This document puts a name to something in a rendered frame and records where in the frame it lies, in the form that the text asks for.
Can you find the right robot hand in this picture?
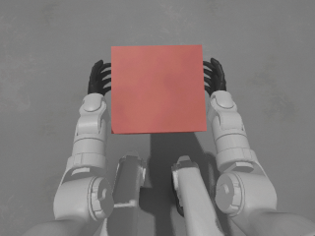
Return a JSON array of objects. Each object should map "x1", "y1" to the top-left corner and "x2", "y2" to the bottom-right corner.
[{"x1": 203, "y1": 57, "x2": 226, "y2": 97}]

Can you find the left robot upper arm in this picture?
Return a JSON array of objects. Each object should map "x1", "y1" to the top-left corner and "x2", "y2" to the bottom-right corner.
[{"x1": 22, "y1": 175, "x2": 114, "y2": 236}]

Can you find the robot right forearm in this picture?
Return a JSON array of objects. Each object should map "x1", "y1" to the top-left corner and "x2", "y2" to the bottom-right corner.
[{"x1": 207, "y1": 90, "x2": 278, "y2": 203}]

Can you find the carton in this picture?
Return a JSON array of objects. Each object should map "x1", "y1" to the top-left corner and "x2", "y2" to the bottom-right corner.
[{"x1": 111, "y1": 44, "x2": 207, "y2": 135}]

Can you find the left robot hand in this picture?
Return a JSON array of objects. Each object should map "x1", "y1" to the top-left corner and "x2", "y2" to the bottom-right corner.
[{"x1": 88, "y1": 60, "x2": 111, "y2": 96}]

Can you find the robot right foot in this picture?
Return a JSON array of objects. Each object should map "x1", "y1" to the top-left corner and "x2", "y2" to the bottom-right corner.
[{"x1": 171, "y1": 173, "x2": 184, "y2": 216}]

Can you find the right robot upper arm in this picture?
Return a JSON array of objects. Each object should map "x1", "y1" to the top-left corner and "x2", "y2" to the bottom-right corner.
[{"x1": 215, "y1": 170, "x2": 315, "y2": 236}]

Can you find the robot left forearm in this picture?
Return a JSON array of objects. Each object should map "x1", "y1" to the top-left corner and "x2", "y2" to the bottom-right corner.
[{"x1": 53, "y1": 92, "x2": 110, "y2": 216}]

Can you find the right robot shin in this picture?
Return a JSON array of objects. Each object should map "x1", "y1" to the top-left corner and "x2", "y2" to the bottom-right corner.
[{"x1": 176, "y1": 155, "x2": 200, "y2": 207}]

